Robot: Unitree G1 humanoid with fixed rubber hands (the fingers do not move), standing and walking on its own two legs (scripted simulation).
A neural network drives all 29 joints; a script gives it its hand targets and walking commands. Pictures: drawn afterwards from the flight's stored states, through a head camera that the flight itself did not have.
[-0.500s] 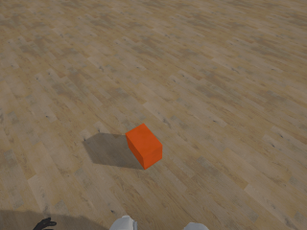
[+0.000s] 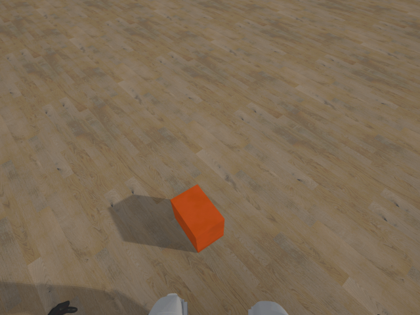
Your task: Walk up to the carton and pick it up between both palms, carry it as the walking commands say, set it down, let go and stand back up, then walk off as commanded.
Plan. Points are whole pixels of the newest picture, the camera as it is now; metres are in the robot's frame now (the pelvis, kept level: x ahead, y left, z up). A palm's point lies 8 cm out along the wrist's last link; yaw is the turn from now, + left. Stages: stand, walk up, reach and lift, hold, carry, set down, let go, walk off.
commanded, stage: walk up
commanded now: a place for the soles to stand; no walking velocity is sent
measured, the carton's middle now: (197, 218) +0.59 +0.09 -0.63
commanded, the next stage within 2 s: none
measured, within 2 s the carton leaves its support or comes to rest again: neither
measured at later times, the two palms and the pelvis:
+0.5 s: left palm out of the picture +0.13 +0.31 -0.07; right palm out of the picture +0.11 -0.34 -0.09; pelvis +0.04 -0.01 -0.01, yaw +0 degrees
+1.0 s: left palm (68, 297) +0.17 +0.30 -0.07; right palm out of the picture +0.12 -0.37 -0.09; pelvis +0.05 -0.04 -0.01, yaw +3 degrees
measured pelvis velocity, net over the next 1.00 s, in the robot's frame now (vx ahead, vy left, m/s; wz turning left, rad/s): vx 0.05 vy -0.04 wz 0.05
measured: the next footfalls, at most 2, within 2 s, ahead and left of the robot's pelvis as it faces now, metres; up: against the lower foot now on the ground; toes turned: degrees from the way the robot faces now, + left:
right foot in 0.14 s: +0.09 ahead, -0.15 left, +0.00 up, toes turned +0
left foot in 1.24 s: +0.19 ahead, +0.11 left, +0.00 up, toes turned +10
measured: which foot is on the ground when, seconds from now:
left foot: down 0.00-1.00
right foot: up 0.00-0.12, down 0.14-1.00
